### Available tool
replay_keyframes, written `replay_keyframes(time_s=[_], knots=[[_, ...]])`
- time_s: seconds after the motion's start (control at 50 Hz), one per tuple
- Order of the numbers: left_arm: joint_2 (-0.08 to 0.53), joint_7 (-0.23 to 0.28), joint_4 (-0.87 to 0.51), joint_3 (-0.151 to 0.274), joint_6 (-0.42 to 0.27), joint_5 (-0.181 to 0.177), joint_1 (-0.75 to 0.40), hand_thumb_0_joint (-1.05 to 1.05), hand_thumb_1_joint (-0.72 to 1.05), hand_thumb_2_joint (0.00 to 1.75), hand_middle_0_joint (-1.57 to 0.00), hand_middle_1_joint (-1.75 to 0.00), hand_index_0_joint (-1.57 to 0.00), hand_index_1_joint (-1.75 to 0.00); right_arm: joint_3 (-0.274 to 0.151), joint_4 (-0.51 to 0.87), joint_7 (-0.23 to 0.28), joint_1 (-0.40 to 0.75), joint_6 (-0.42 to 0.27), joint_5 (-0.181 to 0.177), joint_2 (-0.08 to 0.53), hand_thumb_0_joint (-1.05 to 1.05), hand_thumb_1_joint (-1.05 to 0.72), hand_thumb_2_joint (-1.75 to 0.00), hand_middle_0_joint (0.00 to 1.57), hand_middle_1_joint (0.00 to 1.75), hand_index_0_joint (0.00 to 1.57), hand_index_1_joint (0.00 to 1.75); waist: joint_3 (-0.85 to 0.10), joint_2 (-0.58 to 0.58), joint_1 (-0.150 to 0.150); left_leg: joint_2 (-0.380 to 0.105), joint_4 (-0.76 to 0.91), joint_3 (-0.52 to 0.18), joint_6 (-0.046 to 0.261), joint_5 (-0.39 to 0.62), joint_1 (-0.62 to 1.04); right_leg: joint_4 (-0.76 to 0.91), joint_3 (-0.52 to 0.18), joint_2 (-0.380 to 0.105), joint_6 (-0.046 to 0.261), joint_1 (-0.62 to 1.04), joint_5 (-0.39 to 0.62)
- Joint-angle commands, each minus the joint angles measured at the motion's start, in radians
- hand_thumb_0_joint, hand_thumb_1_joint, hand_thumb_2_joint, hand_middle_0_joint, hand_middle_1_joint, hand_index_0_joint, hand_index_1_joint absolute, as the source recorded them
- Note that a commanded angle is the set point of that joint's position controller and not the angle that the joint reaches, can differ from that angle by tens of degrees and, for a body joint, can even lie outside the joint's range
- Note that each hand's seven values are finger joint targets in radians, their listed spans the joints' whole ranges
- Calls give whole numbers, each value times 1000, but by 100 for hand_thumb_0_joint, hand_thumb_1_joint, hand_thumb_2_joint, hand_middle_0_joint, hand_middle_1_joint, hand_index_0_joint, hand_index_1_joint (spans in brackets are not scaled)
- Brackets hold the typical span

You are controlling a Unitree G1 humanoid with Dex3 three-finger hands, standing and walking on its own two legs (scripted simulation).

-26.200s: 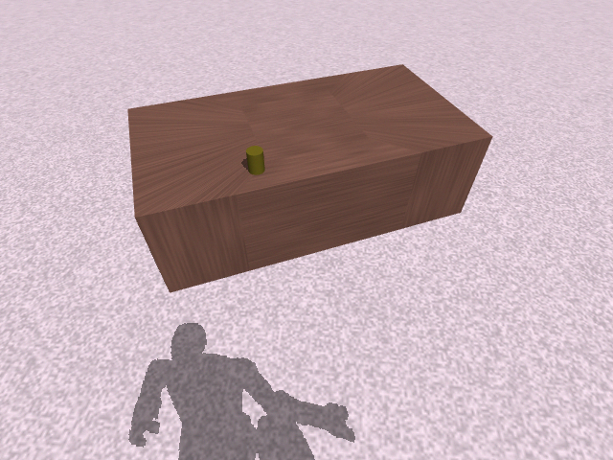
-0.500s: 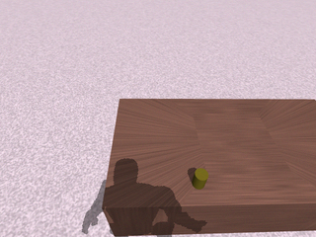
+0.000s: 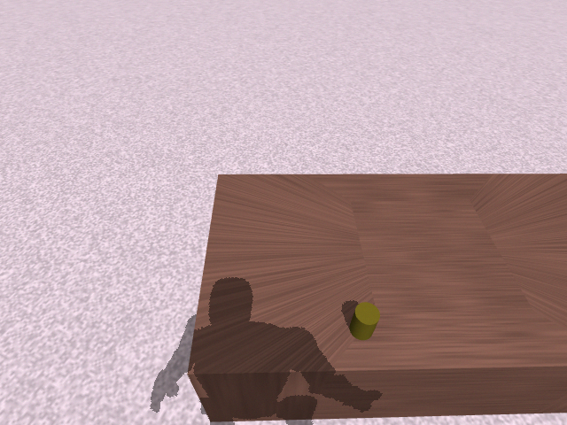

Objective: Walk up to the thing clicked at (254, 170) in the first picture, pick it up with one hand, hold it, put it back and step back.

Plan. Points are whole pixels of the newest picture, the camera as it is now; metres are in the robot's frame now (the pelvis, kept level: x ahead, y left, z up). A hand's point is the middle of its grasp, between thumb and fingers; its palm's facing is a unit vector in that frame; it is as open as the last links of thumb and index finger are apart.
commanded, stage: stand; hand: right
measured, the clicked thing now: (364, 321) +0.45 -0.20 -0.32
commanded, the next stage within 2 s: step back in 1.22 s
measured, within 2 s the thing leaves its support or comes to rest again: neither
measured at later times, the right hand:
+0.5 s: hand out of the picture +0.07 -0.26 -0.15, palm faces -0.01 +0.93 -0.36, open 7.3 cm
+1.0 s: hand out of the picture +0.08 -0.25 -0.15, palm faces -0.02 +0.94 -0.35, open 7.3 cm
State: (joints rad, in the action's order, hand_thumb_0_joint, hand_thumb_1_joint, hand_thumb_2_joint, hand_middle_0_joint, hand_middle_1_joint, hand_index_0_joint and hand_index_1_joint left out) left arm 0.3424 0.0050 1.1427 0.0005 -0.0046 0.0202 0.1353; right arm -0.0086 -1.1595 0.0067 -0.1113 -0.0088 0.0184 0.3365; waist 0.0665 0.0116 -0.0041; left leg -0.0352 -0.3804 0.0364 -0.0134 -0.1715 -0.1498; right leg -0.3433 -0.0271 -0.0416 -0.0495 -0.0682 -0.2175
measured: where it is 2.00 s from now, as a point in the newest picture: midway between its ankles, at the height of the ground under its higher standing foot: outside the picture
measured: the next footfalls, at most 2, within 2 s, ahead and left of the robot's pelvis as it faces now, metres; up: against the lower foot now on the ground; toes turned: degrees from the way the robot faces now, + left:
left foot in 1.80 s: -0.08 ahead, +0.11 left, +0.00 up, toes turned +5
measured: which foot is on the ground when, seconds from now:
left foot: down 0.00-1.00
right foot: down 0.00-1.00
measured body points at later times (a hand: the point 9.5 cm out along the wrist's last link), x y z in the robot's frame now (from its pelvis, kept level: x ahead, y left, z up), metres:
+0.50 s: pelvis +0.00 +0.00 +0.00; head +0.00 +0.01 +0.45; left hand +0.07 +0.30 -0.14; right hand +0.07 -0.30 -0.13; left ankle +0.02 +0.13 -0.75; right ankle -0.02 -0.15 -0.75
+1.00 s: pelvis +0.00 +0.00 +0.00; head +0.01 +0.00 +0.45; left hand +0.07 +0.30 -0.14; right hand +0.08 -0.30 -0.13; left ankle +0.02 +0.13 -0.75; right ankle -0.02 -0.15 -0.75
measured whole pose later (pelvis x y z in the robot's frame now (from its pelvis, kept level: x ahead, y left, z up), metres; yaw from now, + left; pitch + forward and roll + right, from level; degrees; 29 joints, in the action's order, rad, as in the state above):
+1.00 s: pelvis +0.00 +0.00 +0.00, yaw +1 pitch -3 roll +0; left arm 0.35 0.00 1.11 0.00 0.00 0.02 0.13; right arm -0.01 -1.15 0.00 -0.11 -0.01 0.02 0.34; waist 0.06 0.01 -0.01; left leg -0.03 -0.36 0.02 -0.01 -0.16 -0.14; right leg -0.32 -0.01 -0.05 -0.05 -0.06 -0.22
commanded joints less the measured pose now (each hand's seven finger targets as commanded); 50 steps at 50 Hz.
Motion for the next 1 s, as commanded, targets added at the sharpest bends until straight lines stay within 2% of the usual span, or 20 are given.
replay_keyframes(time_s=[0.0,0.1,0.18,0.26,0.3,0.36,0.42,0.5,0.52,0.6,0.64,0.7,0.74,0.76,0.8,0.9,0.98], knots=[[195,12,-48,38,-16,-3,-24,0,90,90,-20,-30,-20,-30,-36,55,12,43,-18,-5,220,0,-90,-90,20,30,20,30,-71,-13,0,-96,63,-92,30,141,68,60,-40,-78,47,-65,139],[205,12,-50,42,-18,-4,-29,0,90,90,-20,-30,-20,-30,-37,54,11,40,-18,-5,220,0,-90,-90,20,30,20,30,-67,-3,-1,-97,67,-91,31,145,66,65,-43,-84,49,-53,139],[204,10,-55,45,-15,-4,-40,0,90,90,-20,-30,-20,-30,-38,56,11,41,-18,-4,221,0,-90,-90,20,30,20,30,-48,-20,-4,-92,89,-96,28,80,32,73,-43,-82,51,-51,96],[210,10,-63,46,-16,-2,-38,0,90,90,-20,-30,-20,-30,-40,62,10,53,-20,-4,222,0,-90,-90,20,30,20,30,-76,-13,0,-96,77,-95,30,121,59,69,-40,-86,53,-46,125],[204,9,-60,44,-16,-1,-35,0,90,90,-20,-30,-20,-30,-41,61,9,51,-20,-5,223,0,-90,-90,20,30,20,30,-54,-12,-2,-94,86,-99,28,87,52,75,-35,-81,50,-63,96],[204,10,-68,43,-20,-3,-46,0,90,90,-20,-30,-20,-30,-41,64,6,53,-18,-6,220,0,-90,-90,20,30,20,30,-69,-1,-5,-97,74,-99,30,132,61,75,-35,-86,51,-53,115],[204,8,-65,42,-17,-4,-39,0,90,90,-20,-30,-20,-30,-42,62,7,57,-16,-5,224,0,-90,-90,20,30,20,30,-53,-24,-4,-92,87,-101,28,62,43,83,-36,-84,53,-56,76],[212,7,-66,46,-16,-2,-34,0,90,90,-20,-30,-20,-30,-43,62,5,51,-15,-5,225,0,-90,-90,20,30,20,30,-50,-13,-4,-90,98,-105,30,22,36,83,-35,-85,57,-60,59],[211,7,-68,44,-18,-1,-29,0,90,90,-20,-30,-20,-30,-44,65,5,53,-17,-5,227,0,-90,-90,20,30,20,30,-68,-10,-2,-93,89,-105,32,62,55,83,-35,-87,56,-55,88],[214,7,-70,46,-18,-4,-36,0,90,90,-20,-30,-20,-30,-43,62,4,45,-16,-5,223,0,-90,-90,20,30,20,30,-63,-2,-7,-94,88,-107,32,63,50,80,-36,-89,57,-60,66],[211,7,-76,45,-20,-6,-30,0,90,90,-20,-30,-20,-30,-43,66,5,47,-18,-5,225,0,-90,-90,20,30,20,30,-86,-10,-1,-95,73,-101,35,117,64,78,-37,-91,57,-44,107],[211,6,-72,46,-18,-5,-25,0,90,90,-20,-30,-20,-30,-40,63,4,36,-19,-7,221,0,-90,-90,20,30,20,30,-69,-13,-8,-92,84,-105,30,101,48,74,-34,-89,56,-44,105],[210,6,-75,44,-18,-6,-26,0,90,90,-20,-30,-20,-30,-39,66,4,46,-21,-7,221,0,-90,-90,20,30,20,30,-76,-21,-3,-94,78,-105,28,155,58,66,-30,-89,56,-47,130],[207,6,-76,44,-17,-7,-29,0,90,90,-20,-30,-20,-30,-39,63,5,36,-20,-7,226,0,-90,-90,20,30,20,30,-68,-19,-4,-93,84,-104,28,121,47,70,-32,-89,55,-42,111],[209,7,-77,44,-17,-6,-21,0,90,90,-20,-30,-20,-30,-40,65,5,45,-20,-6,223,0,-90,-90,20,30,20,30,-88,-10,2,-97,69,-105,31,161,72,66,-29,-91,55,-39,138],[209,6,-78,45,-15,-6,-25,0,90,90,-20,-30,-20,-30,-39,67,5,40,-18,-7,224,0,-90,-90,20,30,20,30,-64,-19,-2,-92,84,-105,29,119,48,76,-27,-89,55,-49,104],[214,6,-80,46,-17,-6,-29,0,90,90,-20,-30,-20,-30,-40,70,5,45,-19,-8,223,0,-90,-90,20,30,20,30,-74,-8,-3,-96,74,-107,28,146,65,73,-27,-91,55,-50,109]])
